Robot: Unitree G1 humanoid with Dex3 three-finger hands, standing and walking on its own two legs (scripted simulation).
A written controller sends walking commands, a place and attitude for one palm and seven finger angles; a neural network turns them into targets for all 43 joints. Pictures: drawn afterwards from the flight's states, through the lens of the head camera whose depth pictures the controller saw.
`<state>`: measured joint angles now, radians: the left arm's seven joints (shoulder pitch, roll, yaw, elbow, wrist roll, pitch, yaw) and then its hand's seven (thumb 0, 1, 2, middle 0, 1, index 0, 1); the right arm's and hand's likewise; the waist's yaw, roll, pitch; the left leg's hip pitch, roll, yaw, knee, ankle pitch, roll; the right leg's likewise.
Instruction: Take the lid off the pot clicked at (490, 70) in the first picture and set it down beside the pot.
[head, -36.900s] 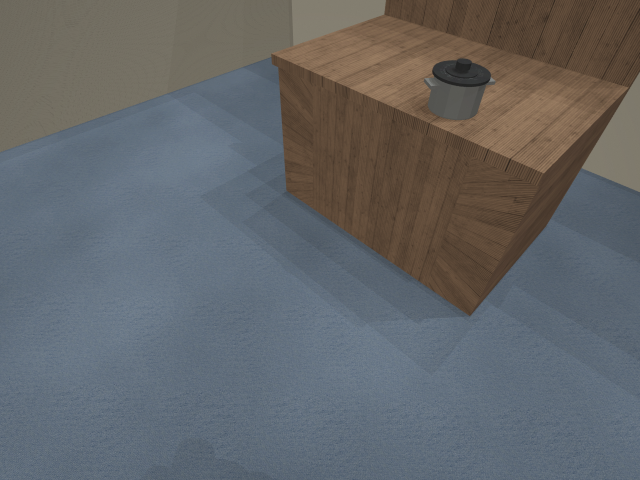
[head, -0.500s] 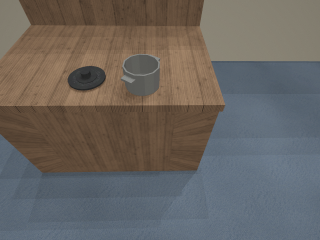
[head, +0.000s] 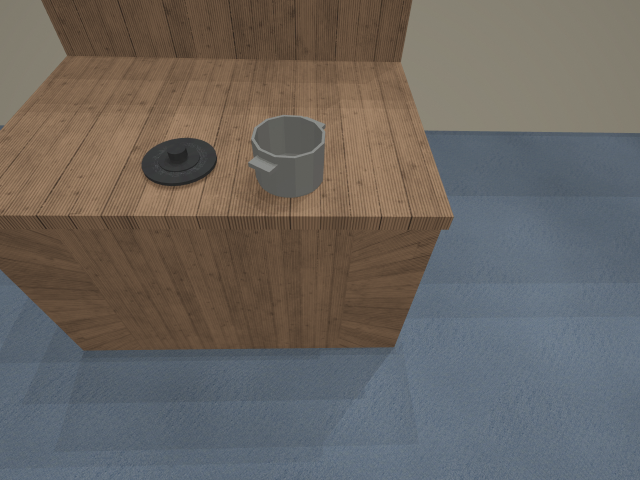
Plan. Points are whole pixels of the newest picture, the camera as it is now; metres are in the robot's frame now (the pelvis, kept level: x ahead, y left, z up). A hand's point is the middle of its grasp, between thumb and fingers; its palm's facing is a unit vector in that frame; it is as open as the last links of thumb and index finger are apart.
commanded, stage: let the arm hang, fingers relaxed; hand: left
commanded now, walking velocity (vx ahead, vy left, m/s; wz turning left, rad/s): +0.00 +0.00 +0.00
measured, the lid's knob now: (177, 151) +0.75 +0.35 -0.06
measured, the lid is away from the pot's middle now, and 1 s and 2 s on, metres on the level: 0.25 0.25 0.25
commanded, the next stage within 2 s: look to check the result in 0.88 s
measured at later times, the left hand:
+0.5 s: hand out of the picture +0.00 +0.17 -0.18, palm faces +0.05 -0.98 -0.17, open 7.3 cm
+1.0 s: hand out of the picture +0.01 +0.17 -0.18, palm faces +0.05 -0.98 -0.17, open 7.3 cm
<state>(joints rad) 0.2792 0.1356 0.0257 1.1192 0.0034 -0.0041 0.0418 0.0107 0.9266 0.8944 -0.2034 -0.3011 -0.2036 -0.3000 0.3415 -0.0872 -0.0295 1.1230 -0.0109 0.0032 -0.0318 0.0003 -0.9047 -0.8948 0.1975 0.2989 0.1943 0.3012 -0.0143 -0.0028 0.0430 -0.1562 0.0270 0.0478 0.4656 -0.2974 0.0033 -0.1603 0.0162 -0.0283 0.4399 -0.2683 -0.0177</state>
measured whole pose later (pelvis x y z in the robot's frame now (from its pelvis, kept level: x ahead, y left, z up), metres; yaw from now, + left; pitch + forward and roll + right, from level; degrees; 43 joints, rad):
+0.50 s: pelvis +0.01 +0.01 +0.00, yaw +0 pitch -1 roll +0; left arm 0.30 0.12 0.02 1.13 0.01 -0.01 0.05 0.01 0.92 0.89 -0.20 -0.30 -0.20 -0.30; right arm 0.32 -0.09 -0.03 1.12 -0.01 -0.01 -0.04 0.00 -0.91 -0.89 0.20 0.30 0.19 0.30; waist -0.01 -0.01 0.04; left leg -0.13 0.01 0.06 0.47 -0.32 0.02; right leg -0.14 0.00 -0.02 0.45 -0.30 0.00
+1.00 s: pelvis +0.02 +0.01 +0.00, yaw +0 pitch -1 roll +0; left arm 0.30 0.12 0.02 1.12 0.01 -0.01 0.05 0.01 0.92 0.89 -0.20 -0.30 -0.20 -0.30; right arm 0.33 -0.09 -0.03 1.13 -0.01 -0.01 -0.04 0.00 -0.90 -0.89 0.20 0.30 0.19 0.30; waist -0.01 0.00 0.04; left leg -0.12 0.01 0.06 0.46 -0.32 0.02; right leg -0.14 0.00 -0.02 0.45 -0.30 0.00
